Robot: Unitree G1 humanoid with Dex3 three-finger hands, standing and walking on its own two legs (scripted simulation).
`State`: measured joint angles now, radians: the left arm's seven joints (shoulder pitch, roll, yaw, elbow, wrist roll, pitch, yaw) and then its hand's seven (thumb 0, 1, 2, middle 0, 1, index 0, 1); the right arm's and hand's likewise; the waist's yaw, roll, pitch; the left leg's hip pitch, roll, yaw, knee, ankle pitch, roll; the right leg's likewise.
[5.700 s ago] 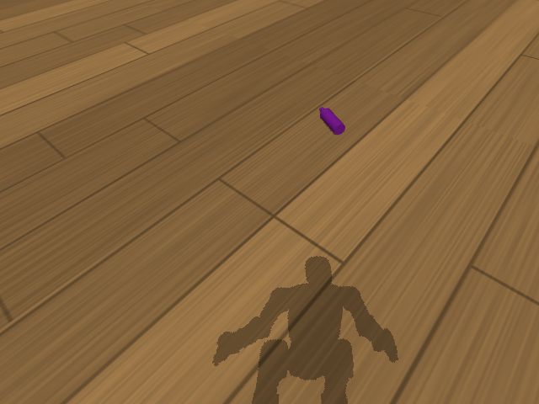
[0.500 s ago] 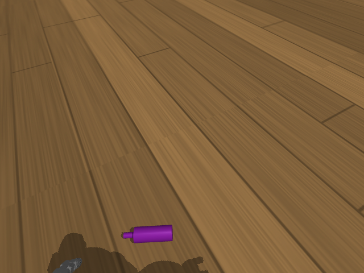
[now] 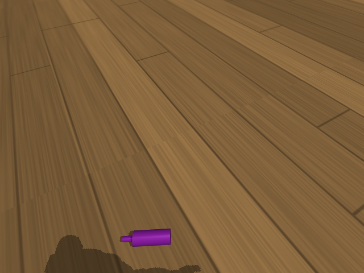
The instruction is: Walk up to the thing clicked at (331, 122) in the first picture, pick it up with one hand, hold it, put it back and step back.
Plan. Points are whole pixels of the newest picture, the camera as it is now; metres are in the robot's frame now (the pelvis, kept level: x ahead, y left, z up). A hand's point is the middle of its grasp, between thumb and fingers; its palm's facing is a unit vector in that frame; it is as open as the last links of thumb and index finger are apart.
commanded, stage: walk up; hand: left
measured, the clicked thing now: (146, 237) +0.43 +0.24 -0.74
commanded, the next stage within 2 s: stand in 0.90 s
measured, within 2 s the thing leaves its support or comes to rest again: neither
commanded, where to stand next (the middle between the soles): +0.09 -0.02 m, yaw +1 degrees
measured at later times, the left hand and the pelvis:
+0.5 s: hand out of the picture +0.10 +0.26 -0.15, palm faces +0.00 -0.95 -0.33, open 7.3 cm; pelvis +0.01 +0.01 +0.00, yaw -1 degrees
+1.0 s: hand out of the picture +0.11 +0.25 -0.15, palm faces -0.01 -0.94 -0.33, open 7.3 cm; pelvis +0.02 +0.01 +0.01, yaw +0 degrees
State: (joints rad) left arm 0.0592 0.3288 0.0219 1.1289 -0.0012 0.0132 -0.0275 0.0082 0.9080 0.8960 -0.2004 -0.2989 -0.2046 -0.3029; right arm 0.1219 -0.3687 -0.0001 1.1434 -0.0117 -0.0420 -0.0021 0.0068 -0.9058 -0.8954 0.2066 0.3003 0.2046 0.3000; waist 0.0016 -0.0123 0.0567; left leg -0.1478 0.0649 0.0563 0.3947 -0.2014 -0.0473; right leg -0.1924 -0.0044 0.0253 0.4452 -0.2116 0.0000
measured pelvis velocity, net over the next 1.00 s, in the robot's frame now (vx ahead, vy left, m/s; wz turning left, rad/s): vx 0.02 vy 0.01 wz -0.01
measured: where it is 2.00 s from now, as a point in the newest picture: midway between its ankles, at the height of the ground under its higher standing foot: outside the picture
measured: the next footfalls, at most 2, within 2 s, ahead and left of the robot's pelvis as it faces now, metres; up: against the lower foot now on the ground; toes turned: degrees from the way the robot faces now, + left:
none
